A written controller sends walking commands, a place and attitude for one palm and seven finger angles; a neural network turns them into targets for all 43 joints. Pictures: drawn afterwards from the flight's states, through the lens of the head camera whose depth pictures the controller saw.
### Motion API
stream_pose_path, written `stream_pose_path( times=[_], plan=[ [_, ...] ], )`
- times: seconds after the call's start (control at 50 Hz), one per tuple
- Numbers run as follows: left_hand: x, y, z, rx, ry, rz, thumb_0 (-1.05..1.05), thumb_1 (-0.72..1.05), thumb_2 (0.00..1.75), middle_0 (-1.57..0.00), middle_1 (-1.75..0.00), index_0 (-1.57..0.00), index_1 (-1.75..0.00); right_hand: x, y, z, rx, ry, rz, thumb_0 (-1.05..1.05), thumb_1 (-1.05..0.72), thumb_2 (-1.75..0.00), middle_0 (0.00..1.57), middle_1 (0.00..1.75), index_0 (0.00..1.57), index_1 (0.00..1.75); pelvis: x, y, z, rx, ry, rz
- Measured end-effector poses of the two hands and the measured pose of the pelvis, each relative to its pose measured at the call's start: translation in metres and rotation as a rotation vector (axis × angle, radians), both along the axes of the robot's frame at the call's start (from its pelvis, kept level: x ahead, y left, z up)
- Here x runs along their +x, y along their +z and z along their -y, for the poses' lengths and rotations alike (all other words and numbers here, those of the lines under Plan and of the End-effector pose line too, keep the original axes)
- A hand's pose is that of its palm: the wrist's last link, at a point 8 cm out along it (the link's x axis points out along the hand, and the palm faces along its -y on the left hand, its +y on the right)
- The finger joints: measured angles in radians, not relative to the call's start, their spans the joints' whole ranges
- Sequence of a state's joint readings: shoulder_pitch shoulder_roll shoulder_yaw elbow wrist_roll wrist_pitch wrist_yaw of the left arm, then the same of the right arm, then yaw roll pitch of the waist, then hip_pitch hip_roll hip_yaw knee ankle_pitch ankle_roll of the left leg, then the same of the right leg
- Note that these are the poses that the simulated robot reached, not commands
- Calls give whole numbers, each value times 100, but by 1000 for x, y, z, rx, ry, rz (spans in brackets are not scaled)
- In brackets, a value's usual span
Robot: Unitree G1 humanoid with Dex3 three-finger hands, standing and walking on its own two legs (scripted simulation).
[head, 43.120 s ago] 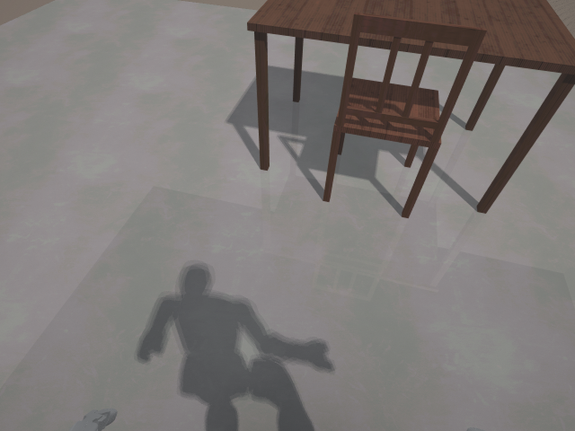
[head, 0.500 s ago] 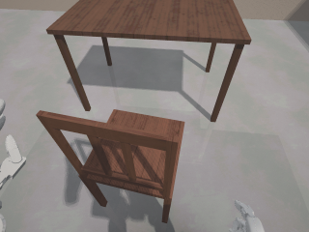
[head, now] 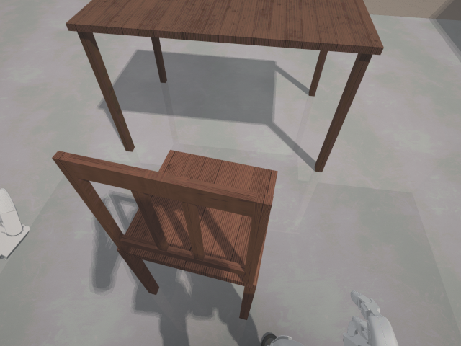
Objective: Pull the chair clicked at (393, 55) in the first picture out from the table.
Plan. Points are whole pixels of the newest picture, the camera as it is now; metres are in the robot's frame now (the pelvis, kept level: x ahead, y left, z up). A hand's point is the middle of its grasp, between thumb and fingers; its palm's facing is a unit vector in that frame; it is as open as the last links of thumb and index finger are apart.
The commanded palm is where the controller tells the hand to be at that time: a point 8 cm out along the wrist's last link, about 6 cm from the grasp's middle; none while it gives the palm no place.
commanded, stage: step back with the hand held close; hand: left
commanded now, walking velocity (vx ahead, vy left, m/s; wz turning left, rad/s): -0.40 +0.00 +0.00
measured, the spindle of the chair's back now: (152, 222) +0.37 +0.21 -0.09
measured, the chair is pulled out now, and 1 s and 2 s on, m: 0.65 0.65 0.65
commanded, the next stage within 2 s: stop stepping back and stand still in 1.02 s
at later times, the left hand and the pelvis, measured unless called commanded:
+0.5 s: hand (4, 233) +0.20 +0.28 +0.18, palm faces +0.47 -0.69 -0.55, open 7.4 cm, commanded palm +0.13 +0.31 +0.19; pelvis +0.00 +0.00 +0.00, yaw +2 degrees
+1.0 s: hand out of the picture +0.11 +0.27 +0.20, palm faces +0.48 -0.75 -0.46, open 7.4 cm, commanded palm +0.06 +0.29 +0.19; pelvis -0.08 +0.00 +0.01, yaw +0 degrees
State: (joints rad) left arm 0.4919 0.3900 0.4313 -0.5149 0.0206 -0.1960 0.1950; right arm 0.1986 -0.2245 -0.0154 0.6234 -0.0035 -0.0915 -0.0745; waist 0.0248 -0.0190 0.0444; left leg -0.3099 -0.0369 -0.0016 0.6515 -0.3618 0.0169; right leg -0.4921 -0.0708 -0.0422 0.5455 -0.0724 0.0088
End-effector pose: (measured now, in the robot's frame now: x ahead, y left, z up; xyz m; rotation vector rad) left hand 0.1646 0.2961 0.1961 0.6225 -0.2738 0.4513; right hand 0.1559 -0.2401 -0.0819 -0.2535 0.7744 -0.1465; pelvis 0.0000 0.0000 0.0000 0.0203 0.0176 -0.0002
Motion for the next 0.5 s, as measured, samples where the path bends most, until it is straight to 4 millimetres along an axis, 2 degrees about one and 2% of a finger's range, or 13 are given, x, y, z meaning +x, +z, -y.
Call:
stream_pose_path(
  times=[0.14,0.26,0.4,0.5],
  plan=[
    [3,7,-2,90,-35,-5,2,89,90,-22,-30,-21,-31,4,3,0,-1,-22,20,1,-91,-89,21,30,20,30,4,-3,1,-2,4,-4],
    [4,10,0,68,-26,35,2,89,90,-22,-30,-21,-31,4,-1,5,-4,-29,14,1,-91,-89,21,30,20,30,7,-5,3,-9,9,-1],
    [1,3,-7,49,-41,3,2,89,90,-22,-30,-21,-31,-9,5,6,-35,-41,-23,1,-91,-89,21,30,20,30,-2,0,-4,-6,3,-16],
    [-7,4,-16,66,-16,-10,2,89,90,-22,-30,-21,-31,-15,8,1,-39,-47,-15,1,-91,-89,21,30,20,30,1,1,-4,-33,33,-17]
  ],
)
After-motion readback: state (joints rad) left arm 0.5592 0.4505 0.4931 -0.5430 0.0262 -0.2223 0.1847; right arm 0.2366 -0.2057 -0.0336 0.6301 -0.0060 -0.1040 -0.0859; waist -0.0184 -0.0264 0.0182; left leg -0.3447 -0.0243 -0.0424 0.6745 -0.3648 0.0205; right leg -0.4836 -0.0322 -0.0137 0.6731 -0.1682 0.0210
